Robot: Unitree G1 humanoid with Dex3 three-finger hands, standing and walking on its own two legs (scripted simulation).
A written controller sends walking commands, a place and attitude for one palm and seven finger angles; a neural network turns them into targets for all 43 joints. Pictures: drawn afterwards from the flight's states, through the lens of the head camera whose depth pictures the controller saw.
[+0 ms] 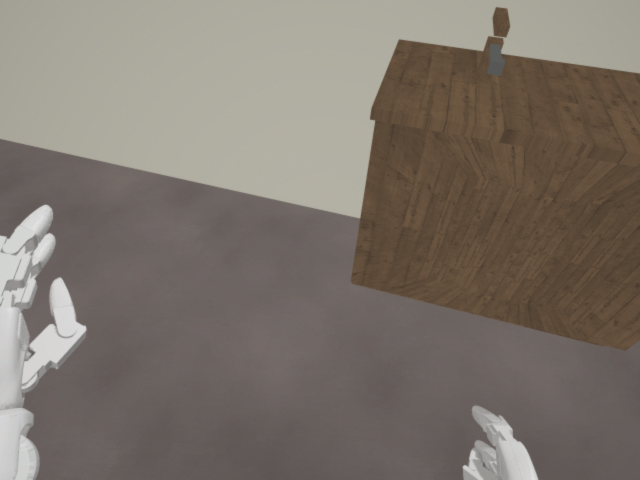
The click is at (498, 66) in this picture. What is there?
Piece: tap's lever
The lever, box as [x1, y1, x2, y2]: [487, 57, 504, 75]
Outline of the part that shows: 492,57 487,71 490,74 500,75 504,64 504,59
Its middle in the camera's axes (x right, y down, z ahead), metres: +0.39 -0.38 +0.86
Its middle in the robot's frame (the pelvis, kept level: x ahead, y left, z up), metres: +0.94 -0.33 +0.13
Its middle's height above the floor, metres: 0.90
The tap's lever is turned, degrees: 0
